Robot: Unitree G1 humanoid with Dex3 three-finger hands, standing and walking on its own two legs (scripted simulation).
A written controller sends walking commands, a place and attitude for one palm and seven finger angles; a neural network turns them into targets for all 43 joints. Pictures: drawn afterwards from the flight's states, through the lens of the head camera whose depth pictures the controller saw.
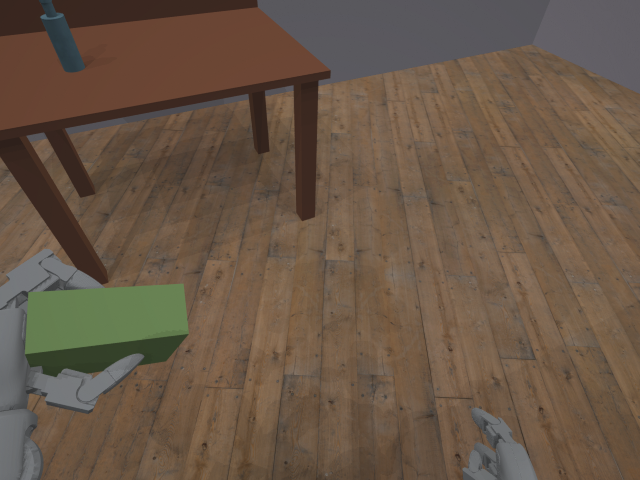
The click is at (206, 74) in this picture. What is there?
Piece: table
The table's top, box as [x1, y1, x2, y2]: [0, 7, 330, 140]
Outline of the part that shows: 330,70 257,7 70,28 85,65 84,69 77,72 65,72 63,70 46,31 0,36 0,140 328,78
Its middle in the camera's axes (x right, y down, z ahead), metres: -0.59 -0.63 +1.35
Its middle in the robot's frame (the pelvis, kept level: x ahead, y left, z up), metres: +1.40 +0.67 -0.09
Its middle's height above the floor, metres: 0.68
